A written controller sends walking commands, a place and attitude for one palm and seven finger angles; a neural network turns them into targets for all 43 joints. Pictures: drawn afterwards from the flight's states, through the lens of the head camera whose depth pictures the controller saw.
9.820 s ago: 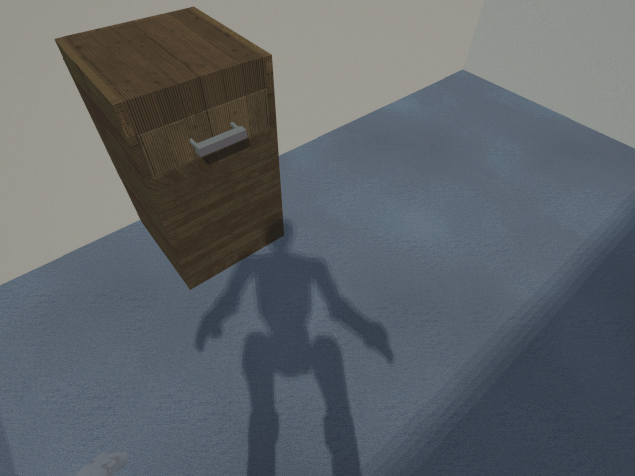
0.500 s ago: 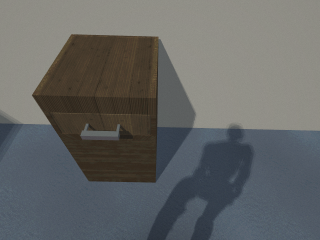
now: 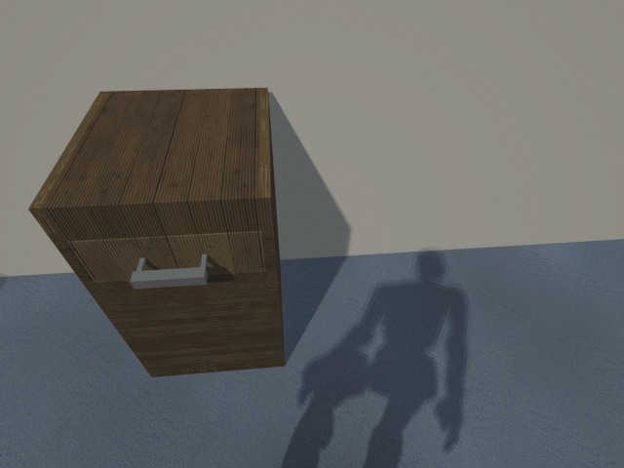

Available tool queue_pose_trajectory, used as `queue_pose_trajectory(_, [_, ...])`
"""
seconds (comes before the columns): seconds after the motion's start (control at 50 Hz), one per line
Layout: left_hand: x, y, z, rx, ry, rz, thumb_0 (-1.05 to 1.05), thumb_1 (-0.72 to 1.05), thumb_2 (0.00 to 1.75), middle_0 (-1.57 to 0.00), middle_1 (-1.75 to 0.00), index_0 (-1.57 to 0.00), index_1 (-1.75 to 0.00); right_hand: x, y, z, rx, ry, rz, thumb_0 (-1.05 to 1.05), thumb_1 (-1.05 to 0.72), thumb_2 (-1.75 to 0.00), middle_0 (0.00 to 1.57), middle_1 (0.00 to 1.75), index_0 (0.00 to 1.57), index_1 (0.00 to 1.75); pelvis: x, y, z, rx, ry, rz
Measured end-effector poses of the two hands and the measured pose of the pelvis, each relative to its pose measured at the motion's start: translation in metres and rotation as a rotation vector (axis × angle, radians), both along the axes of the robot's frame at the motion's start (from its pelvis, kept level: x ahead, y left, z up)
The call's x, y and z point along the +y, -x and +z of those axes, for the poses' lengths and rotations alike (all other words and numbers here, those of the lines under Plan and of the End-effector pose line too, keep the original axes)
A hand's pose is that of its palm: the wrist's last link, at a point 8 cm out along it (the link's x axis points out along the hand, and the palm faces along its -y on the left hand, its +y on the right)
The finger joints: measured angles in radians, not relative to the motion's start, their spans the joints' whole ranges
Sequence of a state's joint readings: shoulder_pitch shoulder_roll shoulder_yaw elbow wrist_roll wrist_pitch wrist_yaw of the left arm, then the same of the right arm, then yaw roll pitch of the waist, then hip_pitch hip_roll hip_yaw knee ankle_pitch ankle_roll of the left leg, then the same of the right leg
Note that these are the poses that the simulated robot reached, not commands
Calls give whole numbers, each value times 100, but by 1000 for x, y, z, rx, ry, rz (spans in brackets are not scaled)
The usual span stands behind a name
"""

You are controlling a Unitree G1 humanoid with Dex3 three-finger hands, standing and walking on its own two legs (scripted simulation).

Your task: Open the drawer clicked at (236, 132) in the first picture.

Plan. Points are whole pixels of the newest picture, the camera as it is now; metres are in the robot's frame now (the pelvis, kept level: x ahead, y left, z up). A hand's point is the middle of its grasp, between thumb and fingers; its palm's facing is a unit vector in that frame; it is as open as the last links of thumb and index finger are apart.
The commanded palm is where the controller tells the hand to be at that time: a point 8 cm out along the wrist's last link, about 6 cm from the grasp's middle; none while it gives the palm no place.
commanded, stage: come to a stop and stand still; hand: left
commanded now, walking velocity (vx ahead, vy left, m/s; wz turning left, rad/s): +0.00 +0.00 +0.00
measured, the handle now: (171, 269) +0.52 +0.32 -0.17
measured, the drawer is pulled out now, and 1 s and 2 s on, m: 0.00 0.00 0.00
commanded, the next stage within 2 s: look again from close up in 0.86 s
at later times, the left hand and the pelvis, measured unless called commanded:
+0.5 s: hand out of the picture -0.02 +0.22 -0.18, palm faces +0.05 -0.99 -0.14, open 7.4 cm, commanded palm none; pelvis -0.01 +0.07 +0.00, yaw +0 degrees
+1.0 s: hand out of the picture -0.05 +0.23 -0.18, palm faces +0.03 -0.99 -0.12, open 7.4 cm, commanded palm none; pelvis -0.01 +0.08 +0.00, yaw +0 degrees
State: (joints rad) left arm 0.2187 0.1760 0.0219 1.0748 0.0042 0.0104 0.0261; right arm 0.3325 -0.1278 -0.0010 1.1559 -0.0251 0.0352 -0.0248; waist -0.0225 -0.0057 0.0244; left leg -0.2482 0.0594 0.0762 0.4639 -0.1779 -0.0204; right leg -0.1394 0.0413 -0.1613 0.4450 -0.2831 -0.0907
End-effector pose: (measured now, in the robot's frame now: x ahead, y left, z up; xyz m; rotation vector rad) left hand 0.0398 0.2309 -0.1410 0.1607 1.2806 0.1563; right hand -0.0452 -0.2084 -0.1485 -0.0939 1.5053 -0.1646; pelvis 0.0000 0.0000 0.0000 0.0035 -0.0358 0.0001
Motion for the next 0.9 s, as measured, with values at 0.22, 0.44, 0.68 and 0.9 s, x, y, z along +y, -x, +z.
queue_pose_trajectory(0.22, [4,37,-6,93,19,-19,1,92,89,-20,-30,-20,-30,31,-7,-1,-54,-20,-23,0,-91,-90,20,30,20,30,21,1,-3,14,20,-7])
queue_pose_trajectory(0.44, [36,56,-16,59,70,46,1,91,89,-20,-30,-20,-30,48,-38,8,-157,62,69,2,-94,-90,20,30,20,30,60,7,-4,3,25,3])
queue_pose_trajectory(0.68, [56,97,-12,164,74,46,1,91,90,-20,-30,-20,-30,63,-34,16,-154,66,81,1,-93,-90,20,30,20,30,80,15,1,31,17,-1])
queue_pose_trajectory(0.9, [54,99,-12,180,86,40,1,91,90,-20,-30,-19,-30,74,-23,14,-116,49,65,1,-93,-90,20,30,20,30,84,13,2,29,16,-5])
